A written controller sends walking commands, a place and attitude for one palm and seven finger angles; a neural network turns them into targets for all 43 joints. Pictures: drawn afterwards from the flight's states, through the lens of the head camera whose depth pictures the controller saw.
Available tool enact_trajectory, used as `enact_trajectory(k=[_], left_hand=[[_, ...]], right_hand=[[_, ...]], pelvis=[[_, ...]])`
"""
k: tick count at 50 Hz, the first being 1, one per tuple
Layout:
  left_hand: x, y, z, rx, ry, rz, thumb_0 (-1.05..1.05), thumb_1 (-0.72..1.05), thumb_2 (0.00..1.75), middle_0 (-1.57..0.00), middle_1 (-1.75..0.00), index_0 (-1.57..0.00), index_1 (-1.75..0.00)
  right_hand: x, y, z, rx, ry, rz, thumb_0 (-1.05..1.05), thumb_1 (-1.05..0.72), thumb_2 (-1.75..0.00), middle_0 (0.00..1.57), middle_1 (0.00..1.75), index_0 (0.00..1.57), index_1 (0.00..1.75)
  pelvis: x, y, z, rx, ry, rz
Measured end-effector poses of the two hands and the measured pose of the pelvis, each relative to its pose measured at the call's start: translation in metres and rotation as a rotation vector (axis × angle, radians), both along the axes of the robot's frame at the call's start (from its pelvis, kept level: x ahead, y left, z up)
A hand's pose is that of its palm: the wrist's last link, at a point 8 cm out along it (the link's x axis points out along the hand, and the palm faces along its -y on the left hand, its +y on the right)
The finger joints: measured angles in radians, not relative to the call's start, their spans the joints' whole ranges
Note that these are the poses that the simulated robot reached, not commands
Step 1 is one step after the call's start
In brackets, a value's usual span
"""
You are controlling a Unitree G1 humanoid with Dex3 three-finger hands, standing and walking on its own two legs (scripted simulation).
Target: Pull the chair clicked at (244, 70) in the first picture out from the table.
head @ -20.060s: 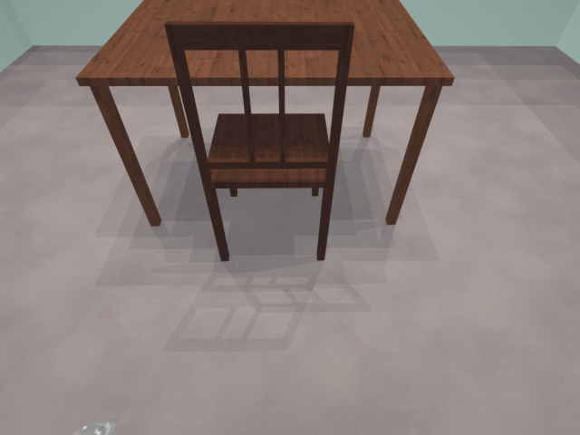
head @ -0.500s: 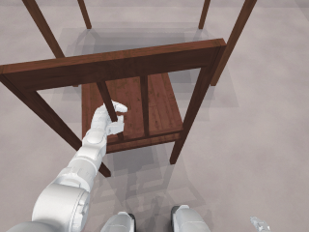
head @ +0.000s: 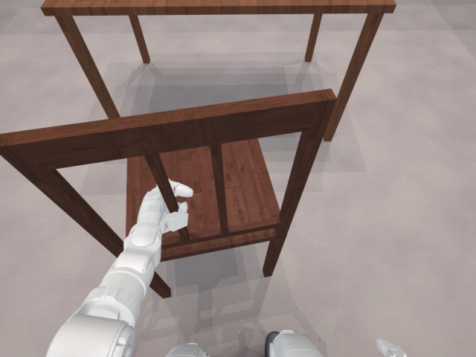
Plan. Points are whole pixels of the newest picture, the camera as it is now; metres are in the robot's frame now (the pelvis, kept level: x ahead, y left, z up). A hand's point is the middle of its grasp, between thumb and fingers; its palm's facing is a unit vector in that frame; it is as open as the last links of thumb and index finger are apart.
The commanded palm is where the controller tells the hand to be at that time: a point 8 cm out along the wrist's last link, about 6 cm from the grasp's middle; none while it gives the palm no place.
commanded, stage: stop walking, hand still on the chair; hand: left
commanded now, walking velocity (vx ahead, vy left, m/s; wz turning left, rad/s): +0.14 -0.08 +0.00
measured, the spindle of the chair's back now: (172, 204) +0.39 +0.14 -0.05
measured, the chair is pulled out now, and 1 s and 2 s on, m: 0.56 0.60 0.60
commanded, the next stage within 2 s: open the thumb and straighten the fingers in 0.74 s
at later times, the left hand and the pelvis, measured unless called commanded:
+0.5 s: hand (181, 231) +0.33 +0.12 -0.05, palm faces +0.00 -0.99 -0.17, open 5.0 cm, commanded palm +0.31 +0.16 -0.04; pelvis +0.05 +0.00 +0.01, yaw +0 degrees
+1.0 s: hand (178, 229) +0.33 +0.12 -0.05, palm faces -0.03 -0.99 -0.11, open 5.8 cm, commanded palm +0.31 +0.17 -0.03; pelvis +0.05 +0.01 +0.00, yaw +1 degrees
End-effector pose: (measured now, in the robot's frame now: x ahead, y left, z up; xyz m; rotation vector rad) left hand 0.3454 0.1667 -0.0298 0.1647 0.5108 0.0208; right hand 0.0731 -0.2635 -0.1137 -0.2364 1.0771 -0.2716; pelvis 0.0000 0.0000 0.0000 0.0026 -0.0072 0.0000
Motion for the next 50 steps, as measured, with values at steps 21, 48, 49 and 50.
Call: enact_trajectory(k=[21, 48, 49, 50], left_hand=[[-0.033, 0.0, 0.001, 0.006, 0.01, 0.028, 0.03, 0.73, 0.83, -0.26, -1.18, -0.5, -1.45], [-0.03, 0.006, -0.001, -0.057, -0.023, 0.002, 0.02, 0.66, 0.78, -0.28, -1.27, -0.5, -1.45], [-0.029, 0.007, 0.0, -0.056, -0.033, -0.004, 0.02, 0.62, 0.77, -0.3, -1.29, -0.5, -1.45], [-0.029, 0.008, 0.0, -0.051, -0.04, -0.013, 0.02, 0.58, 0.74, -0.31, -1.3, -0.5, -1.45]], right_hand=[[0.087, 0.01, 0.012, 0.046, -0.136, 0.044, 0.01, -0.91, -0.9, 0.2, 0.3, 0.2, 0.3], [0.077, 0.023, 0.02, 0.071, -0.112, 0.025, 0.01, -0.91, -0.9, 0.2, 0.3, 0.2, 0.3], [0.076, 0.022, 0.02, 0.069, -0.116, 0.029, 0.01, -0.91, -0.9, 0.2, 0.3, 0.2, 0.3], [0.076, 0.021, 0.019, 0.067, -0.121, 0.033, 0.01, -0.91, -0.9, 0.2, 0.3, 0.2, 0.3]], pelvis=[[0.045, -0.005, 0.01, 0.004, -0.015, 0.002], [0.048, 0.005, 0.007, 0.003, 0.05, 0.011], [0.047, 0.005, 0.006, 0.003, 0.06, 0.012], [0.047, 0.006, 0.005, 0.003, 0.069, 0.012]])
